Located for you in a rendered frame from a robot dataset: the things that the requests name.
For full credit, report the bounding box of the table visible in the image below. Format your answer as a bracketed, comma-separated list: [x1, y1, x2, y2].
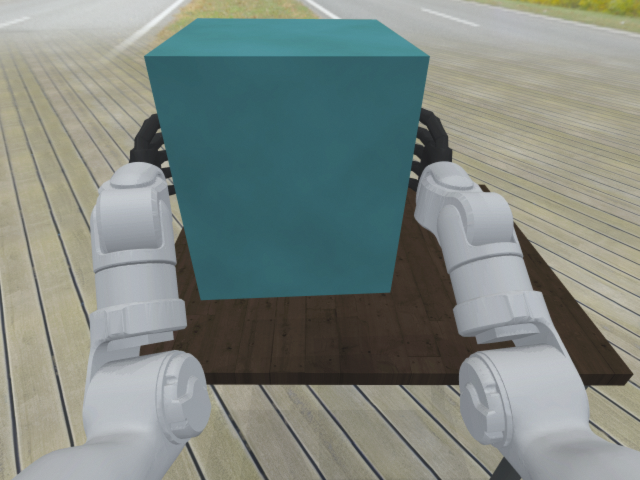
[139, 185, 633, 480]

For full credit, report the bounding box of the robot right hand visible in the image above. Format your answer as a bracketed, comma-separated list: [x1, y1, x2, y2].
[408, 108, 452, 193]

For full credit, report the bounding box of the robot left forearm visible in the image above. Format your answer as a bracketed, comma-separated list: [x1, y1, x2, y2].
[83, 162, 187, 437]

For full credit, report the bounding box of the robot left hand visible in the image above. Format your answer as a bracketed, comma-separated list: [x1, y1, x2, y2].
[129, 114, 176, 196]

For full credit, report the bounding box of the carton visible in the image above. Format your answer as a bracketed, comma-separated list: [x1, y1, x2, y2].
[144, 18, 430, 300]

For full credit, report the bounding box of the right robot upper arm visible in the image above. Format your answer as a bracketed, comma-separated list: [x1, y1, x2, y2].
[459, 343, 640, 480]

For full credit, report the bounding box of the robot right forearm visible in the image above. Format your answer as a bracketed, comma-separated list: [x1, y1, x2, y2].
[414, 161, 590, 422]

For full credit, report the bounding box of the left robot upper arm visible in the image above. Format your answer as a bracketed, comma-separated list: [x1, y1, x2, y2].
[12, 350, 211, 480]

